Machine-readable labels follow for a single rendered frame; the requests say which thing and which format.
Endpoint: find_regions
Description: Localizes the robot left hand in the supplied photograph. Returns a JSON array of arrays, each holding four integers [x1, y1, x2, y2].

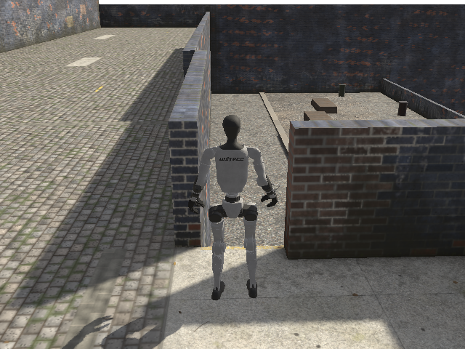
[[188, 199, 205, 214]]

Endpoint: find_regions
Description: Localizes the robot right hand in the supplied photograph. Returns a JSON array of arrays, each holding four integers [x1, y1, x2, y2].
[[261, 195, 278, 207]]

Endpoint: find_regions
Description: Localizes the right robot forearm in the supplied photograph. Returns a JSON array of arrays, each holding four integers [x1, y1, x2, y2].
[[262, 175, 276, 198]]

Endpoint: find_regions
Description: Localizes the left robot thigh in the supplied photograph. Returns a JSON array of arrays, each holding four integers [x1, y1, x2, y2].
[[209, 204, 226, 255]]

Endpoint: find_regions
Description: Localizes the left robot forearm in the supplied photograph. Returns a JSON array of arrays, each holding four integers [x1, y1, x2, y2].
[[190, 175, 203, 201]]

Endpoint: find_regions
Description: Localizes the robot right upper arm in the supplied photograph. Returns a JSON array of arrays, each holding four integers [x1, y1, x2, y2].
[[247, 146, 268, 187]]

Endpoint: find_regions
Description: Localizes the robot left upper arm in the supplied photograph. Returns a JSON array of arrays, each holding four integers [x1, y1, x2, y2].
[[196, 146, 217, 186]]

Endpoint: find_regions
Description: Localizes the humanoid robot torso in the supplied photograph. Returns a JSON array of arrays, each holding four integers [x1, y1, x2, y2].
[[215, 143, 249, 218]]

